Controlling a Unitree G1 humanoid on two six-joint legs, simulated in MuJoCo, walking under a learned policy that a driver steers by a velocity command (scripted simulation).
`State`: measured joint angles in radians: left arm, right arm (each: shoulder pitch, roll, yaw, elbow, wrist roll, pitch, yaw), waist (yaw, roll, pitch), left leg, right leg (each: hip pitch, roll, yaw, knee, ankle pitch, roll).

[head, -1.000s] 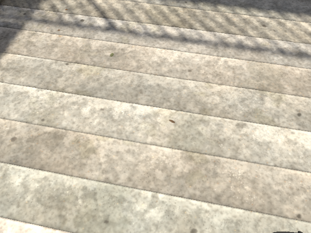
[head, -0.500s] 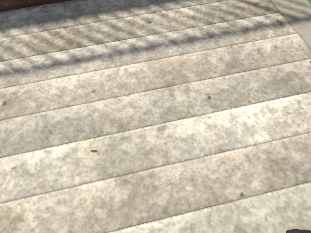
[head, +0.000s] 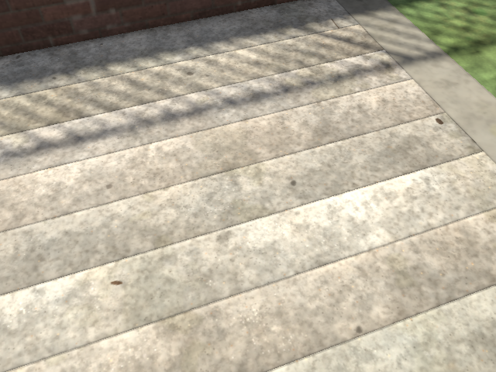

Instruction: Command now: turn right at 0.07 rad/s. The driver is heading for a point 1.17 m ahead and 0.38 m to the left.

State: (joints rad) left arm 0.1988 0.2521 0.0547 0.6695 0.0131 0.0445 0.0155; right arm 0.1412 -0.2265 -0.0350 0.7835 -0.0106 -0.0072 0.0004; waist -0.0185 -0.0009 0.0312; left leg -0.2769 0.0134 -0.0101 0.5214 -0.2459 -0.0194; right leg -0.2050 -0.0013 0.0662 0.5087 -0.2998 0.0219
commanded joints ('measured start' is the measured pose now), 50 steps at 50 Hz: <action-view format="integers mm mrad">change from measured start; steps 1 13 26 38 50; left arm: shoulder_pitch -36 19 53 163 -92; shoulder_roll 91 68 52 193 62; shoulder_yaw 22 7 7 51 12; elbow -67 -6 97 193 62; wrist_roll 16 3 -4 -49 32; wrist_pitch -30 -60 -62 -93 -137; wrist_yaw -5 7 14 23 -56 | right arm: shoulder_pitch -40 -5 23 -99 218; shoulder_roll -116 -110 -112 -72 -158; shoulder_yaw -27 -30 -32 -25 -50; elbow -49 40 163 136 183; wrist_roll -8 3 10 54 -27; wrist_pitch -20 0 6 -51 -79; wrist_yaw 0 -25 -42 -23 17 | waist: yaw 1 1 1 69 -26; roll -55 -19 -8 -233 25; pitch -84 -23 -23 164 59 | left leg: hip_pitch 90 91 101 -264 284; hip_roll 28 31 32 13 361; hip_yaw -21 -29 -26 30 -588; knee -43 -45 -57 297 -403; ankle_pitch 85 114 142 -198 -598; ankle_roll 4 -3 -5 51 219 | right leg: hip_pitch -39 -76 -43 -54 -769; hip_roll -68 -43 -21 -316 -94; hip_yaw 70 55 25 487 40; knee -89 -90 -91 -412 738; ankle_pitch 107 102 163 -639 85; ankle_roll -60 -45 -41 -264 -133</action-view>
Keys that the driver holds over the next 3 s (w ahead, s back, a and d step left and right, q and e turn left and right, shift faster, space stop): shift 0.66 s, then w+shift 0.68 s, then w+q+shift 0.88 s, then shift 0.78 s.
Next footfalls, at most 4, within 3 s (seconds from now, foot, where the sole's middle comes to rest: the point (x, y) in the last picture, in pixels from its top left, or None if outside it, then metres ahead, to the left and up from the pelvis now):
1.36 right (281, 359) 0.53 -0.07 -0.77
1.84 left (220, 233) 0.93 0.11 -0.77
2.26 right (209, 135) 1.39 0.15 -0.77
2.64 left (121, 140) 1.37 0.49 -0.77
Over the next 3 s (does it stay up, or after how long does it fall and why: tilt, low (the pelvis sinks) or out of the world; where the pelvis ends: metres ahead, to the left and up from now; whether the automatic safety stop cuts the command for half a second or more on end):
stays up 1.39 0.33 -0.01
